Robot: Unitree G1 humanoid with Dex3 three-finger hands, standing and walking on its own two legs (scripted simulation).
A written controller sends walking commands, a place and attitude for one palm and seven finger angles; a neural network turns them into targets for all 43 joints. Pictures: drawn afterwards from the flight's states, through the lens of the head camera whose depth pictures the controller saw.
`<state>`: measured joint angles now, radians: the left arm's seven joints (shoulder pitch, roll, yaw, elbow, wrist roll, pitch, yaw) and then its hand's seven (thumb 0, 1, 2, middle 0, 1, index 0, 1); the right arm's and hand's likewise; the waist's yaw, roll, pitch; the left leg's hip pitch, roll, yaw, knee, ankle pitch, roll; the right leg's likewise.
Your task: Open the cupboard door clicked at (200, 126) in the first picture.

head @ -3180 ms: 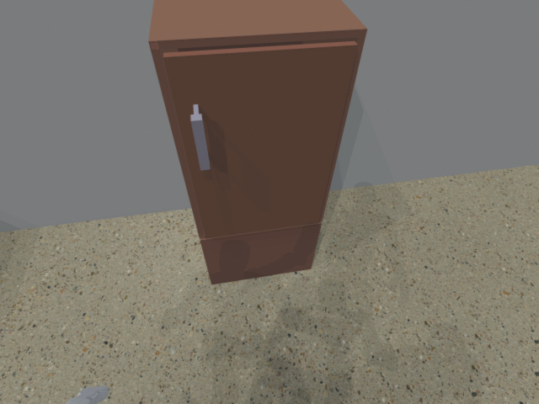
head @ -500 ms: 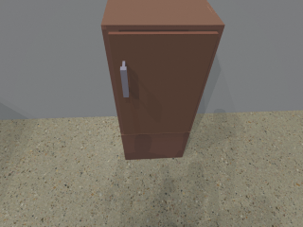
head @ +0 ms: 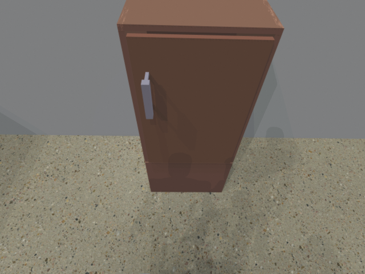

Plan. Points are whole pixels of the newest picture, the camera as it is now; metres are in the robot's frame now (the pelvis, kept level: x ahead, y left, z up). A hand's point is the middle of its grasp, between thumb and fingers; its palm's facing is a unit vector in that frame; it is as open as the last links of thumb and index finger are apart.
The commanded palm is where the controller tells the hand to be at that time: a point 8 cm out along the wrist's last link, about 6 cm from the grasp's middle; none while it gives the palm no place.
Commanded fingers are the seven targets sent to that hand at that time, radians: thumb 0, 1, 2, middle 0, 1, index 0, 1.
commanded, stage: come to a stop and stand still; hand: left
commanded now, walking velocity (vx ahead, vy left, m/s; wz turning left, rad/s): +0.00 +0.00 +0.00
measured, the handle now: (148, 96) +0.58 +0.16 +0.02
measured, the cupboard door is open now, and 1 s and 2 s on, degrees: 0 0 0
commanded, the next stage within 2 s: look again from close up in 0.46 s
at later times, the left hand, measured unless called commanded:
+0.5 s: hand out of the picture +0.04 +0.18 -0.16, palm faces -0.01 -0.97 -0.23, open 7.4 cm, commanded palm none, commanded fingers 0.00 0.90 0.90 -0.20 -0.30 -0.20 -0.30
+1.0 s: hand out of the picture +0.02 +0.16 -0.16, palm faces +0.00 -0.98 -0.19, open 7.4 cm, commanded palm none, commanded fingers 0.00 0.90 0.90 -0.20 -0.30 -0.20 -0.30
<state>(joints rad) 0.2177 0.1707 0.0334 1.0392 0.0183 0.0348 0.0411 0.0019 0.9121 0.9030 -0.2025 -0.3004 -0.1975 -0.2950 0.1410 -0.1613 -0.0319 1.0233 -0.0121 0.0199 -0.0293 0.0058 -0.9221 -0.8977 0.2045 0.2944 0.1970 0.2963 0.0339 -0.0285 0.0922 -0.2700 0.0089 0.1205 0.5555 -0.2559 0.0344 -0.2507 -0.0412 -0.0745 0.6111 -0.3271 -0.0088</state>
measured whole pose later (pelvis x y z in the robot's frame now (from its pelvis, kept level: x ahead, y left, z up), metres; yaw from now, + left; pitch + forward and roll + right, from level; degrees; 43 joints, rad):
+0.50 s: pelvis -0.01 -0.01 +0.01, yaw +0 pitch -1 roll +1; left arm 0.27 0.18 -0.02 0.99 0.01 0.00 0.03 0.00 0.90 0.90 -0.20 -0.30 -0.20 -0.30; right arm 0.31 -0.19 0.01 1.02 -0.02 0.01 0.00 0.00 -0.91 -0.90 0.20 0.29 0.20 0.30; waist -0.02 0.01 0.02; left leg -0.26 0.03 0.12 0.48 -0.21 0.02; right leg -0.23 -0.02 -0.08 0.52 -0.28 -0.03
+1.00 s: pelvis +0.02 -0.01 +0.01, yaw -1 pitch -1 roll +1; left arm 0.29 0.14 -0.02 1.11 0.01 -0.01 0.03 0.00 0.91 0.90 -0.20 -0.30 -0.20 -0.29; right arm 0.27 -0.15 0.01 1.13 -0.01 -0.02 -0.02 0.02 -0.92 -0.90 0.20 0.29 0.20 0.30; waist 0.00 0.00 0.03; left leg -0.20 0.03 0.12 0.45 -0.23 0.01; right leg -0.17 -0.01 -0.07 0.47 -0.28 -0.03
